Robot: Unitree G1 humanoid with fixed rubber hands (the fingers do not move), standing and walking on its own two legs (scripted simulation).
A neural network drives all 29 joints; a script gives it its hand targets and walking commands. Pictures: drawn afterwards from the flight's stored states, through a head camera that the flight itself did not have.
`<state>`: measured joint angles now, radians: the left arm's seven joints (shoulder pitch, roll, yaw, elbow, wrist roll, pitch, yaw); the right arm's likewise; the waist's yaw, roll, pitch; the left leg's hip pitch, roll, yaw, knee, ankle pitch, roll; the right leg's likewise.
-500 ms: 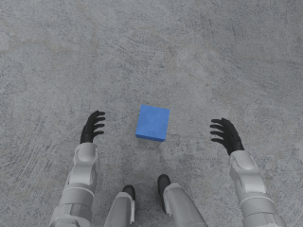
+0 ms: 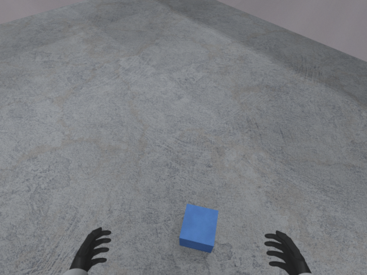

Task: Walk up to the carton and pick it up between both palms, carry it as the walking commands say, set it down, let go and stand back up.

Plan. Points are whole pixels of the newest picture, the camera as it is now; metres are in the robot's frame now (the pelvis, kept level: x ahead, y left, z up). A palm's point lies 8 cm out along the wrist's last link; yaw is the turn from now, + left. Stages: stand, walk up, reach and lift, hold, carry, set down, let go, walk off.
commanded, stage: let go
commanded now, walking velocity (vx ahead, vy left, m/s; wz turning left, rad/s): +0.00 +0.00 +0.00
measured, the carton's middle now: (198, 228) +0.43 -0.07 -0.70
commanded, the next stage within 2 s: stand in 0.46 s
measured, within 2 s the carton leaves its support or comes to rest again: neither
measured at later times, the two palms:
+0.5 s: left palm out of the picture +0.15 +0.24 -0.08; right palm (308, 272) +0.15 -0.25 -0.08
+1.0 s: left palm out of the picture +0.13 +0.27 -0.09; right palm out of the picture +0.15 -0.31 -0.10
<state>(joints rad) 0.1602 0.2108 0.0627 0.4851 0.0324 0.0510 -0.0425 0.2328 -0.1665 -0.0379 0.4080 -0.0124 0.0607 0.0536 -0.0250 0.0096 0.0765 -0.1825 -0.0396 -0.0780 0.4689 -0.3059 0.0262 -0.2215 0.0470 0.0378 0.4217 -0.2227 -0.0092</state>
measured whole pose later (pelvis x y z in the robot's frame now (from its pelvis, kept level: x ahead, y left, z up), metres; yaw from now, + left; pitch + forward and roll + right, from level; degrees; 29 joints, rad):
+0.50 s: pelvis +0.00 +0.00 -0.01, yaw -1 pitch -3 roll -1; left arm 0.21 0.24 -0.01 0.55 0.00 0.07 -0.01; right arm 0.21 -0.24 -0.03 0.46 -0.04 0.18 -0.02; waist 0.02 0.02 0.04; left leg -0.13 -0.04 -0.05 0.55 -0.37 0.03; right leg -0.19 0.05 0.06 0.53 -0.29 -0.01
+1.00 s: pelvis +0.02 -0.02 +0.00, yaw +1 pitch -1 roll +0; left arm 0.16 0.33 0.03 0.83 0.03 0.01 0.03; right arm 0.17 -0.35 -0.01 0.80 -0.03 0.01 -0.03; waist 0.01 0.04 0.02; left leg -0.11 -0.03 -0.10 0.44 -0.32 0.00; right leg -0.17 0.06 0.02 0.46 -0.28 -0.04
